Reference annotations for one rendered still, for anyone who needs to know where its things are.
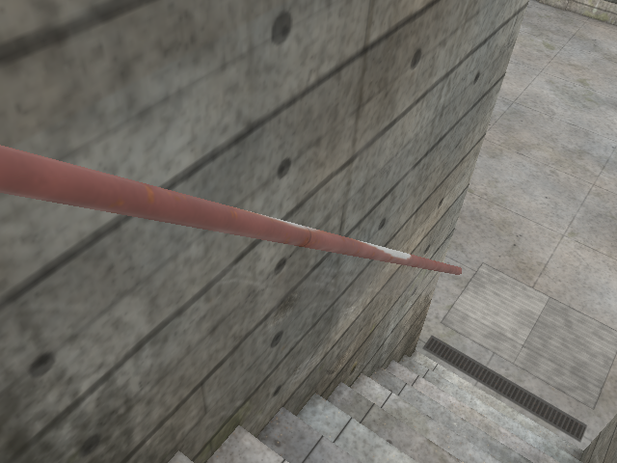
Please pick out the stairs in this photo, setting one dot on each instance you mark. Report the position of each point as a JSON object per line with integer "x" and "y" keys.
{"x": 414, "y": 411}

